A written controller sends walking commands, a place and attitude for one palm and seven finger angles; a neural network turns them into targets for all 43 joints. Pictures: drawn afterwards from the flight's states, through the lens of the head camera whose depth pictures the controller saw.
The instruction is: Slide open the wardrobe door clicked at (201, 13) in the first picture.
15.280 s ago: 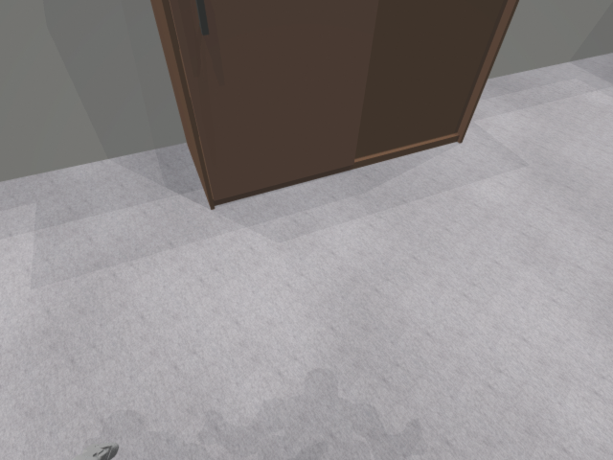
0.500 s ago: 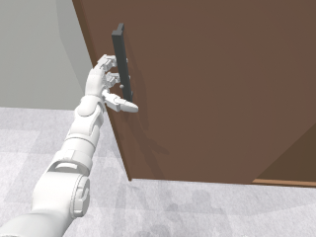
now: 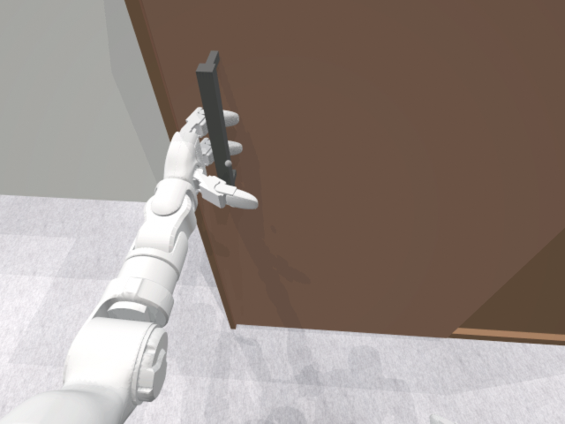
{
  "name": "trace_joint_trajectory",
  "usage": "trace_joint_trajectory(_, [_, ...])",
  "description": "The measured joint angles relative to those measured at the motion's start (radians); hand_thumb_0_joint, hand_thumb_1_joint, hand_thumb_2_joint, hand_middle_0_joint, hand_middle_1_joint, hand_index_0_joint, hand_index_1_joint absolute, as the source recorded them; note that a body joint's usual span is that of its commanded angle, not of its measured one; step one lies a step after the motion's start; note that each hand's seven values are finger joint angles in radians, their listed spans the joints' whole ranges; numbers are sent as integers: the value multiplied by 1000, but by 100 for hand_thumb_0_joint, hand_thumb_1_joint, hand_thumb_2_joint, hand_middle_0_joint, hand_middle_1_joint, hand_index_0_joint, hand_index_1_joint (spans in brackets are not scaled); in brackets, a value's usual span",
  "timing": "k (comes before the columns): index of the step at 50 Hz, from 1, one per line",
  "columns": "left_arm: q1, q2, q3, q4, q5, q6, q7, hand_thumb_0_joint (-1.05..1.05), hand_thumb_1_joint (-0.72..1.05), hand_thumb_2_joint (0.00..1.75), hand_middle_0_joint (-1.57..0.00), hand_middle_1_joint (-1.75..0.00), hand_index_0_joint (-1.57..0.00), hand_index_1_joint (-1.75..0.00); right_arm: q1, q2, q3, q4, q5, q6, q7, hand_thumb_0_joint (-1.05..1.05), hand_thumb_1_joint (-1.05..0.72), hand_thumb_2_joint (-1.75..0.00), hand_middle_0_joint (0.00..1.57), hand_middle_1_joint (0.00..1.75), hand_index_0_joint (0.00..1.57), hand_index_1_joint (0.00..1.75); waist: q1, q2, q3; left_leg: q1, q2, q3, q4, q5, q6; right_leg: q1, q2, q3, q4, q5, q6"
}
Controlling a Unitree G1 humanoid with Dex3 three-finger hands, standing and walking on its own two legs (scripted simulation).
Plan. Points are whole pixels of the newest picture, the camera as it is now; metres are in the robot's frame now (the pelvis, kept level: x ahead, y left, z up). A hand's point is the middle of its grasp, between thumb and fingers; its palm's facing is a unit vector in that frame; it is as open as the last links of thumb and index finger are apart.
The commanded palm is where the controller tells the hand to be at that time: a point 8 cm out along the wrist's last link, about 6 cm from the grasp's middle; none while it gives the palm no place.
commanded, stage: slide the fingers in behind the handle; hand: left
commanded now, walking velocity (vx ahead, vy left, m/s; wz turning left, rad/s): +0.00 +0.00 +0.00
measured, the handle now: (222, 134) +0.50 +0.09 +0.15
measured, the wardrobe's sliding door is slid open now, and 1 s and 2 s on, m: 0.00 0.00 0.00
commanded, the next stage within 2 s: grip the handle and tug to test in 0.70 s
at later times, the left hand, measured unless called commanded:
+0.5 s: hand (230, 166) +0.44 +0.08 +0.14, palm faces -0.10 -0.99 -0.01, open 14.0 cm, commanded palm +0.42 +0.13 +0.14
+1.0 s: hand (234, 162) +0.45 +0.07 +0.14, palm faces -0.11 -0.99 -0.01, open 13.1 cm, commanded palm +0.42 +0.12 +0.14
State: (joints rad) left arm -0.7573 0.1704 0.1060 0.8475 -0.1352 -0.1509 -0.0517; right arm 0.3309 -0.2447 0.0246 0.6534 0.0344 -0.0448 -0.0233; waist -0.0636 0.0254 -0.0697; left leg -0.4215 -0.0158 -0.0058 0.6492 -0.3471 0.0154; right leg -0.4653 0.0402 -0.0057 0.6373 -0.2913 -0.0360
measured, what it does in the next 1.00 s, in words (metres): stands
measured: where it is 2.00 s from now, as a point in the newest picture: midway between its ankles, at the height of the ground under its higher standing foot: outside the picture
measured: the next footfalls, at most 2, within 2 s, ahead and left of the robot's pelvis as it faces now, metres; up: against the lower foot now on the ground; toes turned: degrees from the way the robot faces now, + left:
none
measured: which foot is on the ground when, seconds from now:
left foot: down 0.00-1.00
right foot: down 0.00-1.00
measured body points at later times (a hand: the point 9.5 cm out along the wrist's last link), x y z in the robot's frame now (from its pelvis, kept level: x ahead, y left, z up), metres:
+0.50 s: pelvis -0.01 +0.00 +0.00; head +0.02 -0.01 +0.45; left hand +0.44 +0.13 +0.14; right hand +0.07 -0.25 -0.12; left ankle -0.01 +0.11 -0.72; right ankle +0.02 -0.10 -0.72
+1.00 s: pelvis +0.00 +0.01 +0.00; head +0.03 +0.00 +0.45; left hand +0.45 +0.13 +0.14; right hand +0.06 -0.24 -0.12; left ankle -0.01 +0.11 -0.72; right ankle +0.02 -0.10 -0.72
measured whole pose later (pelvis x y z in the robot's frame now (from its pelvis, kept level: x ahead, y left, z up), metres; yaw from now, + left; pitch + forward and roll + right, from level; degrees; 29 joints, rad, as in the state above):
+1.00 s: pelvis +0.00 +0.01 +0.00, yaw -1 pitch +7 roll +0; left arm -0.77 0.15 0.10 0.87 -0.12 -0.19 -0.01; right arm 0.36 -0.24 0.02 0.67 0.03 -0.05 -0.01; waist -0.07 0.02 -0.07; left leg -0.43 -0.02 0.01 0.65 -0.35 0.03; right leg -0.48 0.04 0.01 0.64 -0.29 -0.02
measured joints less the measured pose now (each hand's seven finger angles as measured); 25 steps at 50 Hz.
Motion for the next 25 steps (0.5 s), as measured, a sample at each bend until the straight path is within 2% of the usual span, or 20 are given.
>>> trace_joint_trajectory(19, [3,-8,3,7,2,-27,14,-1,-50,30,-30,-120,-30,-120,12,4,-1,7,-1,-3,4,1,-91,-90,20,30,20,30,-4,1,-1,5,1,8,-9,10,0,1,1,8,-7,12,1])
trace_joint_trajectory(25, [3,-11,-5,15,4,-19,19,-1,-50,30,-30,-120,-30,-120,14,4,0,8,1,-3,4,1,-91,-90,20,30,20,30,-4,0,1,7,-1,8,-8,11,3,6,-1,7,-9,13,3])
